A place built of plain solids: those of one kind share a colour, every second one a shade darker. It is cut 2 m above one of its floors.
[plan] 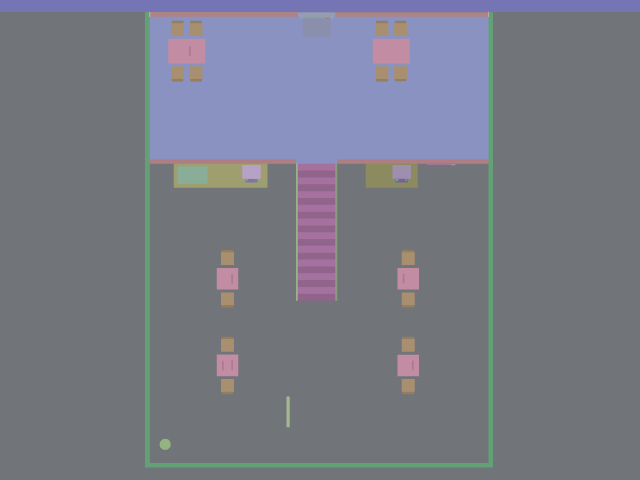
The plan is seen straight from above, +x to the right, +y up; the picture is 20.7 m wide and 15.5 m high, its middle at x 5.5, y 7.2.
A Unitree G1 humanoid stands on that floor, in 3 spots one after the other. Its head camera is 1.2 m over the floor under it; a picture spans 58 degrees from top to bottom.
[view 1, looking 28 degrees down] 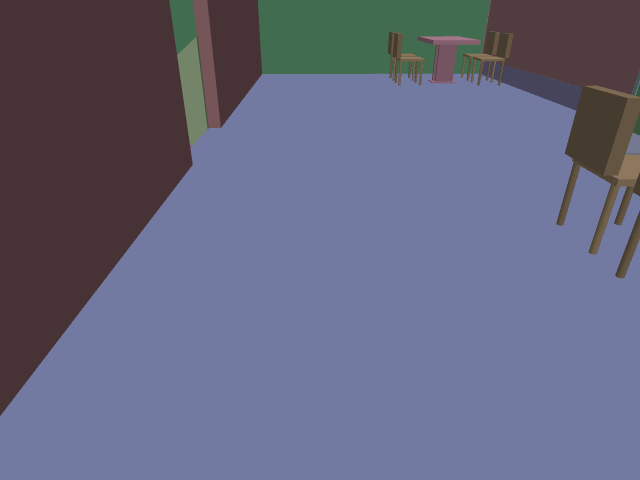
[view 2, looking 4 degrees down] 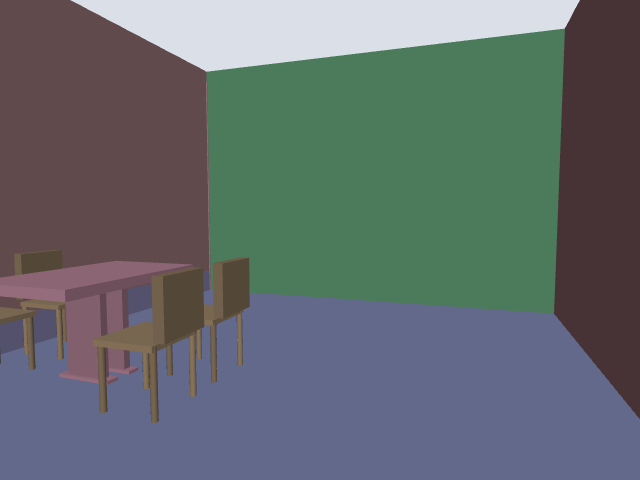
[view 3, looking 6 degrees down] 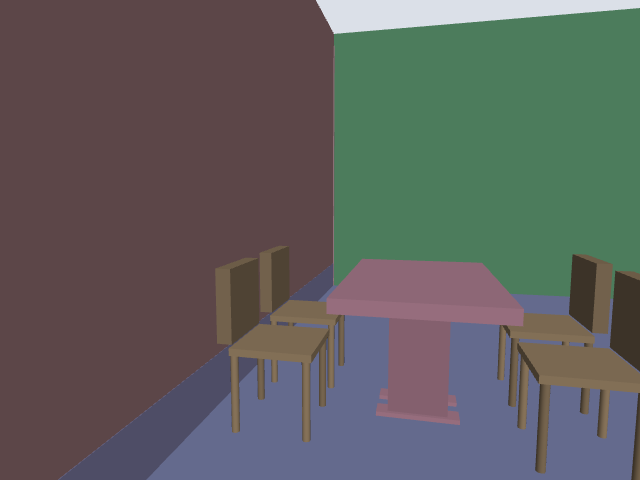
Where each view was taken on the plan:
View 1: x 9.74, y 10.86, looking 179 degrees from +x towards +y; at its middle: upper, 2.56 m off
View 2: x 5.39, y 10.76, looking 19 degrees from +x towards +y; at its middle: wall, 5.89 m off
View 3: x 5.39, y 13.31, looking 13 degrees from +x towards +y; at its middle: window_wall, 4.93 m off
